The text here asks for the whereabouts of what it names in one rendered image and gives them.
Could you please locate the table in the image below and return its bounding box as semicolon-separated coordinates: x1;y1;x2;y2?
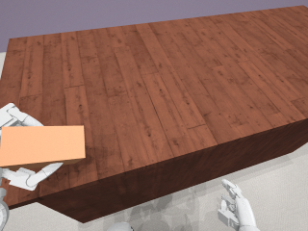
0;5;308;223

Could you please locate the robot left forearm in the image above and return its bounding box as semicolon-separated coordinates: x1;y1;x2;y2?
0;188;10;231

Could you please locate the left robot hand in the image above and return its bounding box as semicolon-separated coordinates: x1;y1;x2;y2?
0;103;63;191

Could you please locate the sponge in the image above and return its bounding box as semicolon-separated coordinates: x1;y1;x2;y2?
0;125;86;171

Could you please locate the right robot hand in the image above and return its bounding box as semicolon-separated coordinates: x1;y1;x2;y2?
218;179;257;231

